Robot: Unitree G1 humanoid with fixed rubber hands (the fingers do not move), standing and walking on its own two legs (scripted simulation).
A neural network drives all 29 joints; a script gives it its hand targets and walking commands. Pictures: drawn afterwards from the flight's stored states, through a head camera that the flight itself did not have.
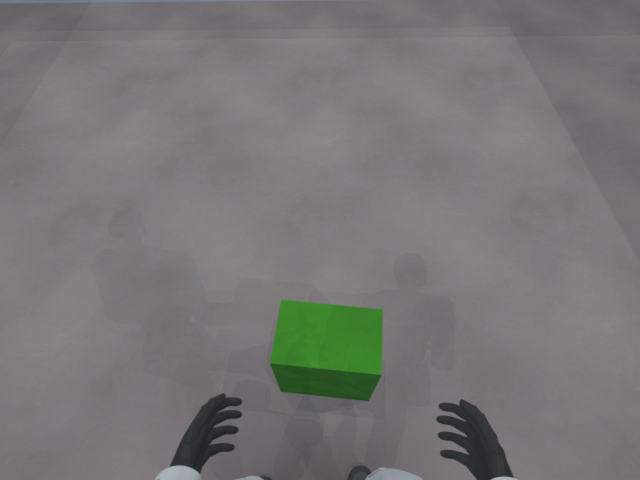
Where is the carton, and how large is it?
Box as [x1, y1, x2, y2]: [270, 300, 382, 400]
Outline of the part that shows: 281,300 270,361 280,390 288,392 368,400 381,374 382,309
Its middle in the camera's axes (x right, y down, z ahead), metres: +0.01 +0.33 +1.08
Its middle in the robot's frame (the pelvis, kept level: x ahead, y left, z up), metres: +0.45 -0.03 -0.62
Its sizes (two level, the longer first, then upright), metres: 0.264 0.165 0.299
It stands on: the floor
